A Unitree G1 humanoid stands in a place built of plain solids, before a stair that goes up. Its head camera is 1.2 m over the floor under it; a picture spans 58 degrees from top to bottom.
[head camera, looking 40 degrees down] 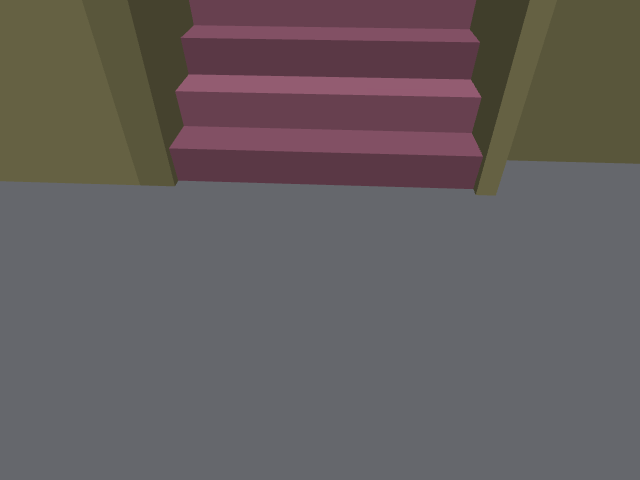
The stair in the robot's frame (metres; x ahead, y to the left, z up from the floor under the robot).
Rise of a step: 0.19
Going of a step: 0.23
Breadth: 1.50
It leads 3 degrees to the right of straight ahead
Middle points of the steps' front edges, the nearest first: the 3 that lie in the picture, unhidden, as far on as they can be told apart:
1.85 -0.02 0.19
2.08 -0.03 0.38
2.30 -0.04 0.57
